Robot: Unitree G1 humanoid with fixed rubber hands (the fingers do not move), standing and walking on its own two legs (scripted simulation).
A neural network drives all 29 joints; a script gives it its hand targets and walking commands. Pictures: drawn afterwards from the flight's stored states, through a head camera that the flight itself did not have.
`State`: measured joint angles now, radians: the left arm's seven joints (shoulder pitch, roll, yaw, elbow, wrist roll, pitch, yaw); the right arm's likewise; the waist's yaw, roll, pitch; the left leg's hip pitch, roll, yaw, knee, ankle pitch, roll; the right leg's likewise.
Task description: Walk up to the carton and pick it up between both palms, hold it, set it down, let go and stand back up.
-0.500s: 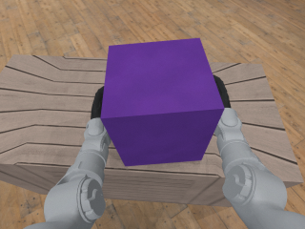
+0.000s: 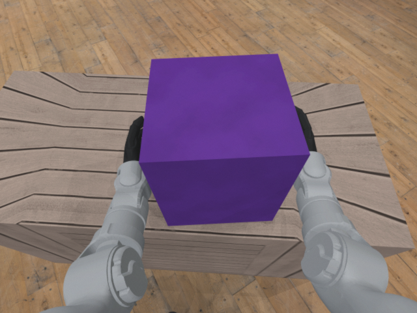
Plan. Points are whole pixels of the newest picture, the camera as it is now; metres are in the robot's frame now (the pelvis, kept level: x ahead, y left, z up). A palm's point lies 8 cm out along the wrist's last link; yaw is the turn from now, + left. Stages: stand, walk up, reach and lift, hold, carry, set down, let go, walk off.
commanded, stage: set down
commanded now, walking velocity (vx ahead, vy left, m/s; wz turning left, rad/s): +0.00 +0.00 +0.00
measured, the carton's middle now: (217, 147) +0.45 +0.02 +0.01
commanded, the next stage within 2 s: none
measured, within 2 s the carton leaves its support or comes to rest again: neither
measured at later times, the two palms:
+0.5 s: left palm (136, 156) +0.40 +0.18 +0.02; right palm (303, 147) +0.44 -0.15 +0.03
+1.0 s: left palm (137, 156) +0.42 +0.19 +0.00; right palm (298, 144) +0.46 -0.14 +0.02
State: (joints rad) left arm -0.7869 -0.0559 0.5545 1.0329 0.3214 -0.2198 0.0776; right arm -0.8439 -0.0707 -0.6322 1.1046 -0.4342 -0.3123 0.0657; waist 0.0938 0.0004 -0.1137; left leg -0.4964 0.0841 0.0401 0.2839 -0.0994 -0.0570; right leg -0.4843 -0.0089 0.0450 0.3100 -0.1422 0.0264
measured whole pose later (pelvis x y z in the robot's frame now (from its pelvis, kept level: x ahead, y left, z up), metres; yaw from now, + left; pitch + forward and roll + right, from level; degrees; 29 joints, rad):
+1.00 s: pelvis -0.01 +0.00 -0.01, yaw -1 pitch +27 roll -1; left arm -0.95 0.11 0.24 1.39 -0.03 -0.33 0.16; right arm -1.04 -0.21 -0.15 1.43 0.03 -0.30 -0.02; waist 0.09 0.01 -0.23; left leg -0.76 0.11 0.03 0.45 -0.15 -0.07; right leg -0.72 0.02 0.04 0.41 -0.16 0.02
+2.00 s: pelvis -0.03 -0.01 -0.01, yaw +1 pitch +22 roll -1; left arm -1.07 0.29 -0.03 1.06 -0.31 0.13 0.14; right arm -1.23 -0.48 0.17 1.34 0.48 0.03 0.07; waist 0.11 0.00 -0.23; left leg -0.71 0.11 -0.01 0.44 -0.11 -0.07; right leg -0.66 0.01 0.00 0.42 -0.14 0.01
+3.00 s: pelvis -0.03 -0.01 +0.00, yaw +2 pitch +9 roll +0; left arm -0.44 0.19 0.04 0.50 -0.18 0.19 0.11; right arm -0.61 -0.42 0.05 0.87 0.37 -0.03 0.10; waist 0.07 0.01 -0.07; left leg -0.38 0.09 0.01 0.33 -0.10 -0.06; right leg -0.36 -0.01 0.01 0.35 -0.15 0.02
